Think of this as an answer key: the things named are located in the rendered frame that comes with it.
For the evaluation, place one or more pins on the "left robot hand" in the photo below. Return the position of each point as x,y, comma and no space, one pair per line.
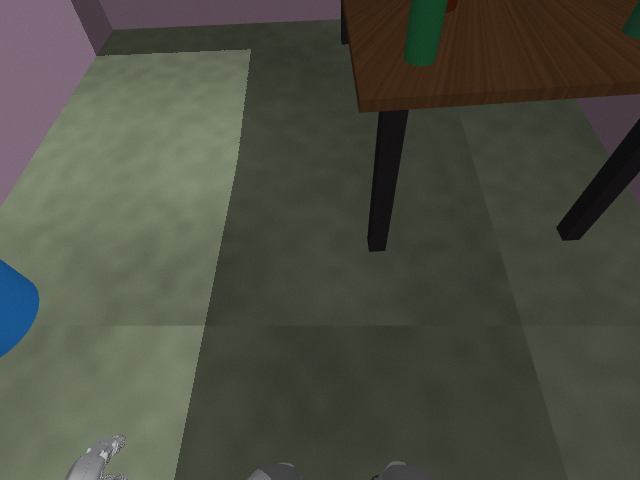
99,454

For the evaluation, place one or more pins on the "table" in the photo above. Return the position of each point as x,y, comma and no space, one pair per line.
492,52

